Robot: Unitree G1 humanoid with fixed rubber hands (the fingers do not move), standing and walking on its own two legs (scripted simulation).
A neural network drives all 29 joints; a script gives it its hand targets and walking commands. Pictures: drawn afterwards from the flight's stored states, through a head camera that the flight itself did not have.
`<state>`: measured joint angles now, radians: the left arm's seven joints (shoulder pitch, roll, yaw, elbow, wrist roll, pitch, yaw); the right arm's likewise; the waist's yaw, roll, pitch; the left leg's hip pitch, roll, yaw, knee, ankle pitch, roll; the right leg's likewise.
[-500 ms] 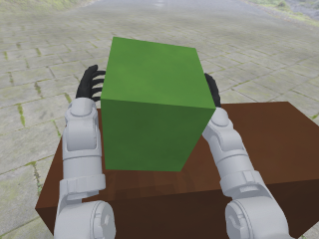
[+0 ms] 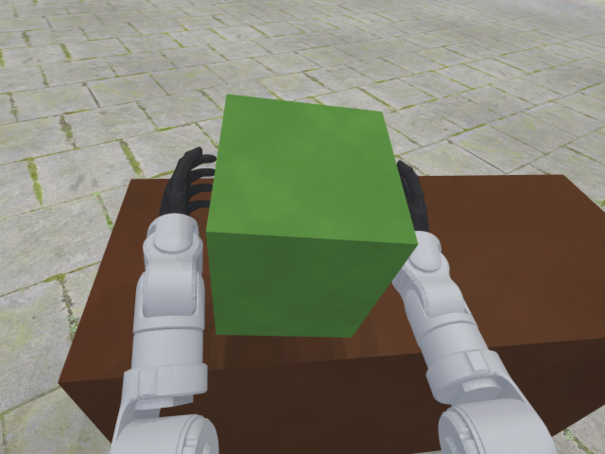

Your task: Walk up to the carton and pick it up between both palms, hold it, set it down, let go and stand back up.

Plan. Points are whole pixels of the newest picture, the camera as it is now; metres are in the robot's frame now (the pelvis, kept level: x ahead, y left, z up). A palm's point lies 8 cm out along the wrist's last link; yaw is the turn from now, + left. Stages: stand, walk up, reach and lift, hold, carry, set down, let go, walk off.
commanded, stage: set down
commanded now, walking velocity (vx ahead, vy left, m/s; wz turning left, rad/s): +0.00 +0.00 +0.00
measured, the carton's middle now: (295, 228) +0.39 +0.00 +0.13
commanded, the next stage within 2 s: none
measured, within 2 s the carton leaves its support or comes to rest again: neither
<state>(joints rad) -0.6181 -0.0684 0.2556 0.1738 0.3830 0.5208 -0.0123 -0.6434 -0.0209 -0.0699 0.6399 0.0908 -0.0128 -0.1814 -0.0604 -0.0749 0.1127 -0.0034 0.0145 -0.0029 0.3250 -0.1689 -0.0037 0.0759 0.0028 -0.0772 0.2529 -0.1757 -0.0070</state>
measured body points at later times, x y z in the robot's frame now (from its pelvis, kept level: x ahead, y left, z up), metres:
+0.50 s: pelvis +0.00 -0.01 +0.00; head -0.01 +0.02 +0.45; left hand +0.40 +0.14 +0.14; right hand +0.40 -0.15 +0.14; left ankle +0.02 +0.12 -0.75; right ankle -0.01 -0.11 -0.75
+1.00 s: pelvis +0.01 -0.01 +0.00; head +0.02 +0.01 +0.45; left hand +0.42 +0.13 +0.11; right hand +0.42 -0.16 +0.11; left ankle +0.02 +0.12 -0.75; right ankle -0.01 -0.11 -0.75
